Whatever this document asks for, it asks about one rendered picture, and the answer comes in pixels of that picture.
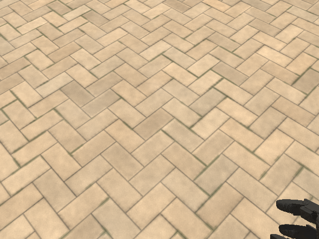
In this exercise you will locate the right robot hand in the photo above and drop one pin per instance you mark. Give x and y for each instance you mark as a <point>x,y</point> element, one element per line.
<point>308,210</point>

